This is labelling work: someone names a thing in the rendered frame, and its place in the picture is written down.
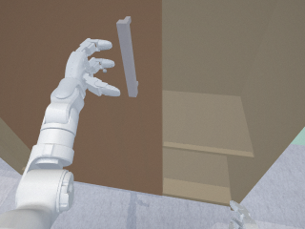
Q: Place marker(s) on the wardrobe door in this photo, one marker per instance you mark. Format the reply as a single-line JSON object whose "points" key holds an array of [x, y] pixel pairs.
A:
{"points": [[119, 139], [13, 144]]}

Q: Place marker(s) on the robot left hand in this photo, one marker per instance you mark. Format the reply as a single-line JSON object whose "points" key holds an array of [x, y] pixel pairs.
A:
{"points": [[78, 67]]}

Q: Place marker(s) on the left robot forearm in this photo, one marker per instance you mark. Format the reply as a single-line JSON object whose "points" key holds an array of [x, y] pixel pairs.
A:
{"points": [[53, 150]]}

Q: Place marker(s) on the robot left upper arm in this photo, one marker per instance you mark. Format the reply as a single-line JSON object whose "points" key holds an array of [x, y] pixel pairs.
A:
{"points": [[42, 196]]}

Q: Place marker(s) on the handle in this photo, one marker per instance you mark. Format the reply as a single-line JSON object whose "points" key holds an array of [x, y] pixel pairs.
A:
{"points": [[125, 42]]}

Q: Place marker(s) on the robot right hand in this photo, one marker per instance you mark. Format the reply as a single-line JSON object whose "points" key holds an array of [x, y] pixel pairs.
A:
{"points": [[244, 215]]}

